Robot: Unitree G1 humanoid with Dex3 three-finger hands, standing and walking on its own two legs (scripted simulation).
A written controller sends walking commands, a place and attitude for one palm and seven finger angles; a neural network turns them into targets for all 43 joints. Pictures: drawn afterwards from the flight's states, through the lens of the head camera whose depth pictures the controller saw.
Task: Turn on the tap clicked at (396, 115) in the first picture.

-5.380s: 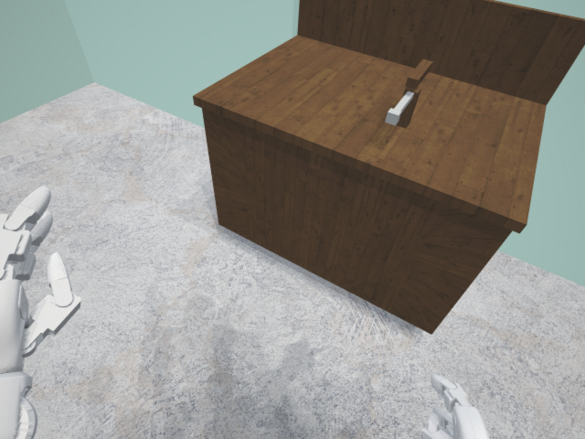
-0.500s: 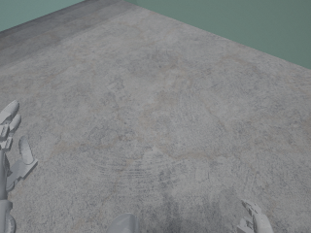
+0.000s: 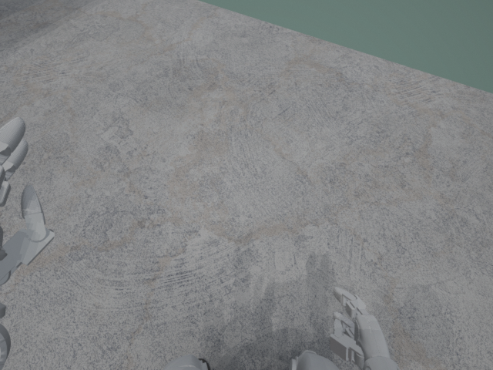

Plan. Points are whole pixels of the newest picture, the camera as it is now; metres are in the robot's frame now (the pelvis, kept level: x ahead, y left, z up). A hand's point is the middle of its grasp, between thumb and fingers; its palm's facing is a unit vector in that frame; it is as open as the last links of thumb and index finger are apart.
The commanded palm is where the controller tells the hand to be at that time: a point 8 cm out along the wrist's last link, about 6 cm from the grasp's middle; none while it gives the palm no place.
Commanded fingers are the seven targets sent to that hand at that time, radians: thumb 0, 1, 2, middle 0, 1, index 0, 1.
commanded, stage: turn to face it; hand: left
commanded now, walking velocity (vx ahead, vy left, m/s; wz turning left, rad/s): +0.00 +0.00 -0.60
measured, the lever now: out of the picture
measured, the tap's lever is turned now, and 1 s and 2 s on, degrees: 0 0 0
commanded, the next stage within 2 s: none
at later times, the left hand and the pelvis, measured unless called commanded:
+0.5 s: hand (168, 227) +0.24 +0.11 +0.20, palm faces +0.16 -0.86 -0.49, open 7.4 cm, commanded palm +0.20 +0.17 +0.18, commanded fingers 0.00 0.90 0.90 -0.20 -0.30 -0.20 -0.30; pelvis -0.03 -0.06 +0.01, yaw -16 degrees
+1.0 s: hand (225, 255) +0.22 +0.05 +0.18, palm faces -0.09 -0.90 -0.43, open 7.4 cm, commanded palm +0.19 +0.11 +0.18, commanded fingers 0.00 0.90 0.90 -0.20 -0.30 -0.20 -0.30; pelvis -0.10 -0.03 +0.00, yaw -34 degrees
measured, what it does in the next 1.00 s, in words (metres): walks backwards, turning right: right foot, then left foot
